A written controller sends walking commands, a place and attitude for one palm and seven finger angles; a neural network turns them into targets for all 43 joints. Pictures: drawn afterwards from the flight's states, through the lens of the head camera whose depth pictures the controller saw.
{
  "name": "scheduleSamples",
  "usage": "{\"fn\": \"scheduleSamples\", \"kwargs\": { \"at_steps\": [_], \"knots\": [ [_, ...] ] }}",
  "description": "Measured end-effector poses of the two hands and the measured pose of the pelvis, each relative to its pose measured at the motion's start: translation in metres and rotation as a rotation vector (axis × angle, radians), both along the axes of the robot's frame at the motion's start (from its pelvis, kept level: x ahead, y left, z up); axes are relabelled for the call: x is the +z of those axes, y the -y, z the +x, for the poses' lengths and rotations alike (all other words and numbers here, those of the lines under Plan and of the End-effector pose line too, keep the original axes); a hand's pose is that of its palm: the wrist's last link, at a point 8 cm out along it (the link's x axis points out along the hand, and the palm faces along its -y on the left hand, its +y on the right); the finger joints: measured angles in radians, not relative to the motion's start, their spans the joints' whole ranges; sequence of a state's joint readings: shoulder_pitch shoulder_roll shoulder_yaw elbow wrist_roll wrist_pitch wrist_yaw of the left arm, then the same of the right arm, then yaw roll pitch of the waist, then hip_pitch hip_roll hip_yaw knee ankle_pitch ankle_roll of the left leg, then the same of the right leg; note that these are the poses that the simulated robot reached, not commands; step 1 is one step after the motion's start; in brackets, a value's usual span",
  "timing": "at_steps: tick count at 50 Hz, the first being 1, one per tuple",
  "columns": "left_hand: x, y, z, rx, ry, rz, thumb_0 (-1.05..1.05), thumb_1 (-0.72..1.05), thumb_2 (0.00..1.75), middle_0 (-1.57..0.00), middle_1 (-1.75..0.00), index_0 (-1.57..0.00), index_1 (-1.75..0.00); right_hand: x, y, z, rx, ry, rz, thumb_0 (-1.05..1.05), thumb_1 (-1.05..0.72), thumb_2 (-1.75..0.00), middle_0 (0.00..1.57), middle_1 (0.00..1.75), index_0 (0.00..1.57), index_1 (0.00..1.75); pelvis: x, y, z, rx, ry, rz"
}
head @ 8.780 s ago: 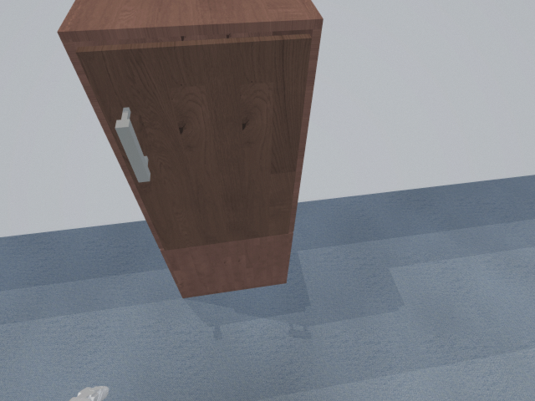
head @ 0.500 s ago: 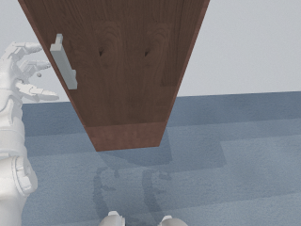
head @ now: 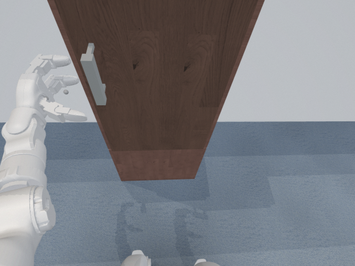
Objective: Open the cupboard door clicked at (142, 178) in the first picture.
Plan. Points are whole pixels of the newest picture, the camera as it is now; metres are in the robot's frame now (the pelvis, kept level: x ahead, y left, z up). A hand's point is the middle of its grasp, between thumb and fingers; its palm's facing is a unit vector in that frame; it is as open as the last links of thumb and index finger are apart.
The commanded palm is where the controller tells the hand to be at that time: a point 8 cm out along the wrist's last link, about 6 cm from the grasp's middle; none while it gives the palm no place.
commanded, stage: move the hooked fingers beside the handle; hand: left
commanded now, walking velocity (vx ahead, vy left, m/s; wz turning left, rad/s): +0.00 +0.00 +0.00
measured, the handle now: (96, 75) +0.52 +0.18 +0.10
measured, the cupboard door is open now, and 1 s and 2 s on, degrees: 1 0 0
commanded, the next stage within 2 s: slide the fingers in behind the handle in 0.06 s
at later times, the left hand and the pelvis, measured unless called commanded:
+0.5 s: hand (78, 89) +0.47 +0.21 +0.11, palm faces +0.05 -1.00 +0.01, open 14.0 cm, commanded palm +0.44 +0.25 +0.10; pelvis +0.00 +0.00 +0.00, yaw +0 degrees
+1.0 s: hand (92, 90) +0.47 +0.18 +0.10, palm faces +0.05 -1.00 +0.02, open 14.0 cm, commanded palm +0.44 +0.23 +0.10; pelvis +0.00 -0.01 +0.00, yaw +0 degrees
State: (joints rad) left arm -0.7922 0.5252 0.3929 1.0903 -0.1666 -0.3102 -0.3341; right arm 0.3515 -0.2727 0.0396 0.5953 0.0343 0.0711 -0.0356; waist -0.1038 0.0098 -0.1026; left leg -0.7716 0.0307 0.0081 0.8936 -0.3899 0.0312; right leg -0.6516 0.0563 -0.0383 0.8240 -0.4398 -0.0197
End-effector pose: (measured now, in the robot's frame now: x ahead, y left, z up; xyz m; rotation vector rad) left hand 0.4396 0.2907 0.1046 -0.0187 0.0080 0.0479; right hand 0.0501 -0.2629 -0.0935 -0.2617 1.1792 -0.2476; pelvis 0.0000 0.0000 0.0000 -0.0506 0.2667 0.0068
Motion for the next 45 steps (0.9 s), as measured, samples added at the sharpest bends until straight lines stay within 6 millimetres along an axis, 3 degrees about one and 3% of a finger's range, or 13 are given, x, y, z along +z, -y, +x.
{"fn": "scheduleSamples", "kwargs": {
  "at_steps": [10, 20, 45],
  "knots": [
    [0.002, -0.001, 0.002, 0.010, 0.004, 0.016, -0.01, -0.50, 0.30, -0.30, -1.20, -0.30, -1.20, -0.003, 0.003, -0.030, -0.032, -0.060, -0.007, 0.00, -0.90, -0.89, 0.20, 0.30, 0.20, 0.30, -0.001, 0.002, -0.005, 0.001, -0.002, -0.002],
    [0.002, 0.017, 0.009, 0.001, 0.008, -0.001, -0.01, -0.50, 0.30, -0.29, -1.20, -0.30, -1.20, -0.003, 0.006, -0.050, -0.058, -0.100, -0.003, 0.00, -0.90, -0.89, 0.20, 0.30, 0.20, 0.30, -0.001, 0.003, -0.006, -0.006, -0.007, 0.002],
    [0.000, 0.046, 0.008, -0.001, 0.008, 0.011, -0.01, -0.50, 0.30, -0.30, -1.20, -0.30, -1.20, -0.007, 0.006, -0.022, -0.028, -0.025, 0.031, 0.00, -0.90, -0.89, 0.20, 0.30, 0.20, 0.30, -0.001, 0.009, -0.004, -0.002, 0.004, 0.009]
  ]
}}
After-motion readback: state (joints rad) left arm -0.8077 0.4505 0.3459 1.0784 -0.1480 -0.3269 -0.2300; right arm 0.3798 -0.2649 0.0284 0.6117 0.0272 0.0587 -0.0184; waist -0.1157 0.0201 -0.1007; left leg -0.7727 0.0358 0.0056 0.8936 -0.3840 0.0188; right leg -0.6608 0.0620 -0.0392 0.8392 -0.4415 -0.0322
